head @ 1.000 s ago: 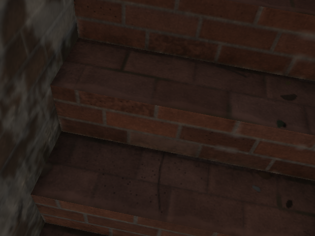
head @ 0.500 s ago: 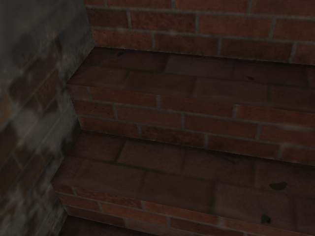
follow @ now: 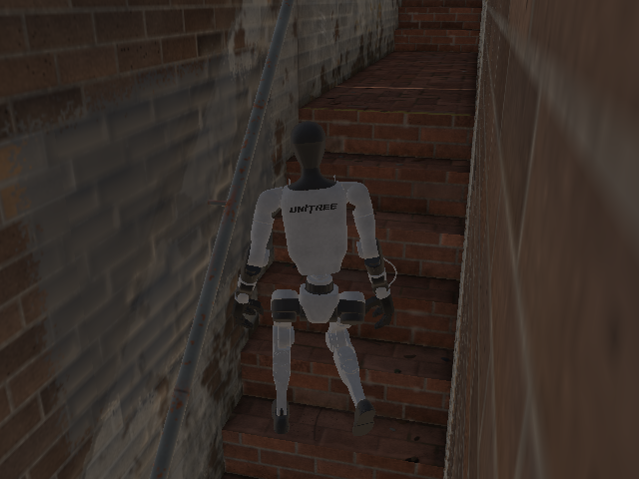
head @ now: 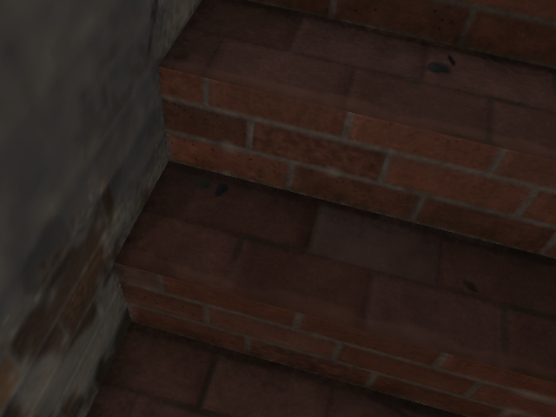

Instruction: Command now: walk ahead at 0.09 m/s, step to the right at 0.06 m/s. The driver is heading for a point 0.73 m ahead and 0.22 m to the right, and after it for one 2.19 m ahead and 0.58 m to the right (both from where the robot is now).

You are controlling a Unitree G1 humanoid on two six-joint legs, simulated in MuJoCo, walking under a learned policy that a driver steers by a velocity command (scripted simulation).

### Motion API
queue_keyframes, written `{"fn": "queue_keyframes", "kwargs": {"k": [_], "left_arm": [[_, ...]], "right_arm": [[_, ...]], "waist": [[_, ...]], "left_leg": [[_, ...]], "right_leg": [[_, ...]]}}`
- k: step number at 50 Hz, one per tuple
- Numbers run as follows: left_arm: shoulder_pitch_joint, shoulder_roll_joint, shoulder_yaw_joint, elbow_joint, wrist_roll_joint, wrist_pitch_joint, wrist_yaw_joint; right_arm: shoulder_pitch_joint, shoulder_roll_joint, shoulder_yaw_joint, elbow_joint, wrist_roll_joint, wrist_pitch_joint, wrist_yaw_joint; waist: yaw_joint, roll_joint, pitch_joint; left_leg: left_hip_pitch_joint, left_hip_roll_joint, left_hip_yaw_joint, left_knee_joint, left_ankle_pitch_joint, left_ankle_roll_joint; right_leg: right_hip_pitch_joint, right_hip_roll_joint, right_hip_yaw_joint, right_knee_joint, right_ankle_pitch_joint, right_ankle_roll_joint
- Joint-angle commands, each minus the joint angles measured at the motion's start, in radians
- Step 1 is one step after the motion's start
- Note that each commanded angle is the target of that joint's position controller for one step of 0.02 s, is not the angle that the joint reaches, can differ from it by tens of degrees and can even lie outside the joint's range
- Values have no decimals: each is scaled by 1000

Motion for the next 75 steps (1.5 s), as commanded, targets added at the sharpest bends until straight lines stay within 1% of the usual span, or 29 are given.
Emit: {"fn": "queue_keyframes", "kwargs": {"k": [1,10,15,16,17,18,19,20,21,22,23,24,30,39,42,44,47,51,57,59,60,64,65,67,69,70,71,73,75], "left_arm": [[169,-181,-75,-38,1,36,40],[-261,-211,-106,-301,-16,55,51],[-197,-203,-135,-346,-91,94,15],[-225,44,-107,-360,-143,191,-23],[-83,-258,-134,-352,-17,165,35],[92,-204,-121,-251,27,151,45],[90,68,-89,-303,-56,139,9],[125,156,-59,-261,-20,116,-4],[217,81,-37,-230,45,113,67],[482,140,-49,-139,127,87,-42],[83,140,-4,-176,-13,71,72],[45,73,-27,-134,-24,54,91],[10,-137,-65,-28,-17,29,121],[46,-6,-15,-73,12,1,145],[-11,-43,-31,-90,4,63,158],[19,-49,-29,-78,-19,-18,64],[328,-41,14,-31,-3,-43,9],[10,-127,-45,-180,15,-5,-7],[-154,-164,-81,-248,13,23,33],[-186,-164,-86,-266,-1,32,45],[-312,-18,-145,-385,-55,153,-8],[-213,-55,-162,-397,-2,156,-32],[-461,-251,-183,-449,-12,111,30],[-299,-7,-161,-419,-64,162,-54],[-102,1,-148,-340,-10,135,-80],[32,-175,-144,-275,-5,81,63],[128,-102,-127,-255,-23,57,112],[219,70,-79,-115,18,64,117],[-15,45,-70,-126,5,52,73]], "right_arm": [[7,-57,-12,1,1,-86,6],[291,-216,-72,7,-28,-147,-28],[97,-334,-115,-124,3,-111,-35],[180,-286,-55,-36,-104,-123,148],[72,-363,-125,-175,-7,-110,12],[170,-294,-90,-109,41,-112,-15],[46,-305,-57,-36,-50,-123,207],[-97,-242,-54,-146,-99,-105,252],[-51,-117,-61,-240,30,-84,99],[28,-74,-37,-142,-14,-50,182],[49,25,-44,-285,-69,-75,88],[104,47,-18,-261,-75,-76,70],[-33,-31,8,-294,-48,-4,47],[-178,-23,5,-418,-35,-1,40],[11,-21,6,-379,98,27,-14],[480,-91,-51,-200,48,5,-72],[210,-220,-91,-257,3,-43,-65],[124,-81,-50,-161,-14,-98,-55],[307,-161,-85,-57,-29,-159,-43],[299,-175,-88,-66,-30,-171,-28],[354,-172,-17,-38,-73,-156,66],[334,-270,-26,-9,-115,-119,107],[285,-253,-70,-77,13,-119,-16],[318,-377,-59,-4,-50,-98,147],[96,-390,-50,-93,-3,-112,216],[283,-303,-88,-93,44,-124,77],[142,-314,-89,-114,38,-107,51],[-90,-81,-53,-202,-35,-50,94],[60,48,-16,-209,-68,11,89]], "waist": [[77,197,-67],[-87,165,32],[-4,254,-68],[-16,232,-276],[27,403,-164],[41,347,-336],[162,304,-243],[180,111,-193],[174,-365,-283],[310,-215,-305],[38,-331,-323],[-21,-254,-273],[-11,-17,-42],[1,106,-14],[-83,-20,-78],[-272,191,-253],[-1,269,-169],[4,226,-23],[-62,253,-40],[-58,225,-31],[-127,282,-311],[-16,313,-215],[-73,310,-9],[19,366,-207],[100,344,-294],[35,422,-402],[179,323,-372],[153,-249,-314],[-34,-152,-154]], "left_leg": [[217,215,-357,-579,207,190],[658,322,-229,-875,-48,156],[310,265,12,-1174,50,136],[143,380,-158,-1170,-126,200],[443,257,79,-1117,182,154],[460,157,119,-1051,398,175],[191,202,12,-861,422,184],[8,63,37,-499,320,137],[100,-106,-2,-100,271,152],[-221,-160,-592,311,670,214],[-116,-209,-361,580,316,120],[-122,-194,-335,693,279,91],[-25,-164,-134,696,121,10],[-243,-48,-197,568,38,12],[453,-77,124,-429,-9,-4],[922,-76,52,-523,407,-9],[631,340,-824,-897,-7,225],[418,176,-413,-750,-150,201],[644,222,-339,-770,134,180],[626,253,-291,-784,304,173],[654,328,-475,-777,-49,241],[454,224,-309,-932,-244,185],[441,161,-136,-1182,-43,181],[240,315,-266,-1142,-145,212],[560,250,-91,-967,563,181],[700,135,81,-825,1474,196],[519,66,102,-457,1551,129],[115,-96,-101,78,321,129],[-71,-182,-348,657,142,85]], "right_leg": [[-160,-69,118,122,-187,-49],[-781,-201,-3,345,-378,-97],[-96,-312,-274,-517,-494,-74],[-11,-135,-173,-351,-774,-85],[73,-256,-302,-511,-554,-115],[317,-56,-473,-509,-548,-125],[142,-65,52,-663,-799,-221],[105,-200,464,-972,-1080,-349],[324,-273,547,-1401,-1198,-262],[312,-336,989,-1421,-1108,-203],[411,-330,869,-1597,-1165,-126],[339,-306,725,-1455,-1038,-143],[89,-186,328,-1191,-333,-260],[362,-311,357,-1389,-374,-269],[199,-129,26,-1399,77,-226],[87,-50,-32,-808,176,-124],[-117,52,105,-63,-222,44],[-364,-1,19,193,-11,10],[-671,-75,12,326,-201,-42],[-662,-116,15,294,-234,-27],[-907,-159,64,463,-354,-62],[-742,-226,-126,99,-356,-134],[-409,-274,-360,-219,-333,-82],[-213,-147,-178,-374,-747,-116],[-219,-81,-255,-508,-720,-91],[212,-43,-382,-636,-637,-79],[247,-191,45,-867,-565,-129],[300,-260,624,-1418,-859,-205],[203,-284,590,-1421,-805,-169]]}}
